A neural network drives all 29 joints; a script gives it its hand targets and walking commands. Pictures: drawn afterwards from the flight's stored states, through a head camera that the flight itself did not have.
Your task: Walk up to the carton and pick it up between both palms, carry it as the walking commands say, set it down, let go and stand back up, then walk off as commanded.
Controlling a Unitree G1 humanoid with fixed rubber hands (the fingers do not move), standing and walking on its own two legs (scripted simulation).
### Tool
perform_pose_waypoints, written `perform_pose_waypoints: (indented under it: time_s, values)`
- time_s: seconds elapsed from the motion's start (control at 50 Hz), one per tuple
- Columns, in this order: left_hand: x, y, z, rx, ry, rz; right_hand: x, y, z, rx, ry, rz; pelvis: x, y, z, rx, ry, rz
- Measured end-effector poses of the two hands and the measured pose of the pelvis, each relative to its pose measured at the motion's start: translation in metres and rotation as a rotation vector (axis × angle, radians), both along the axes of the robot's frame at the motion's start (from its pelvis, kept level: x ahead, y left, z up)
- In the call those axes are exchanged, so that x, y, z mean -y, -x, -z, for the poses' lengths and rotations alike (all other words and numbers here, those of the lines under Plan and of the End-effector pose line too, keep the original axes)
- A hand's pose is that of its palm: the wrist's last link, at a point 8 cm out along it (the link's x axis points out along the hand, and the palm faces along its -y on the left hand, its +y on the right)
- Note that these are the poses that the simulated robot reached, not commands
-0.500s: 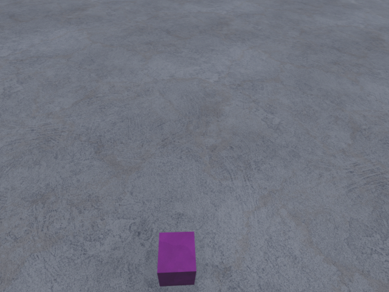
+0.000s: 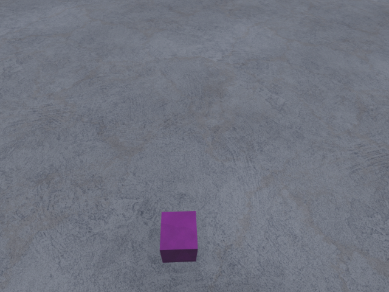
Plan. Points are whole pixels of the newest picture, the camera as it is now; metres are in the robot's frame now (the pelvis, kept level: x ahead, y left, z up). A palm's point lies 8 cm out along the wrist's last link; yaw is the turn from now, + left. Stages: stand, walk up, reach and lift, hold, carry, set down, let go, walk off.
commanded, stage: walk off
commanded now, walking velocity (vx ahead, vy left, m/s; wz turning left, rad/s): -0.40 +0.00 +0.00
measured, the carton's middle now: (179, 237) +0.49 +0.06 -0.68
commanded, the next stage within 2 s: none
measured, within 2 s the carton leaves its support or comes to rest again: neither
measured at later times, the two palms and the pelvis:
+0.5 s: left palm out of the picture -0.06 +0.20 -0.09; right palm out of the picture -0.12 -0.37 -0.14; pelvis -0.17 -0.08 +0.00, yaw +3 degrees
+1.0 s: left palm out of the picture -0.38 +0.21 -0.14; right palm out of the picture -0.24 -0.33 -0.10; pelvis -0.39 -0.07 +0.00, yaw +4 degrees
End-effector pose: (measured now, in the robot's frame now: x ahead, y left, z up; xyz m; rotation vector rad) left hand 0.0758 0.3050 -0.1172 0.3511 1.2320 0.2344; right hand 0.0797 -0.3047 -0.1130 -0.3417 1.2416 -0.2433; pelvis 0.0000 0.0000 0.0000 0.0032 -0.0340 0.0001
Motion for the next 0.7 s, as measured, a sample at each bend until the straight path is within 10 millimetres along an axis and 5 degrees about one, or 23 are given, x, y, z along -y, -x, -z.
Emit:
perform_pose_waypoints:
  time_s: [0.3, 0.46, 0.54, 0.6, 0.7]
  values:
    - [0.076, 0.139, -0.007, -0.078, -0.021, -0.052, 0.045, 0.082, 0.030, 0.013, -0.086, -0.004, 0.063, 0.103, 0.006, 0.008, -0.031, -0.009]
    - [0.098, 0.133, -0.027, 0.112, -0.017, -0.020, 0.064, 0.179, 0.028, -0.079, -0.083, 0.042, 0.075, 0.159, -0.002, 0.007, -0.050, -0.040]
    - [0.102, 0.146, -0.025, 0.169, 0.005, -0.009, 0.060, 0.219, 0.026, -0.095, -0.075, 0.055, 0.075, 0.192, 0.000, 0.008, -0.045, -0.059]
    - [0.097, 0.178, -0.013, 0.164, 0.030, -0.029, 0.052, 0.248, 0.023, -0.095, -0.066, 0.051, 0.071, 0.220, 0.003, 0.007, -0.035, -0.073]
    - [0.079, 0.260, 0.018, 0.104, 0.075, -0.097, 0.036, 0.314, 0.018, -0.118, -0.031, 0.034, 0.058, 0.272, 0.012, 0.007, -0.004, -0.084]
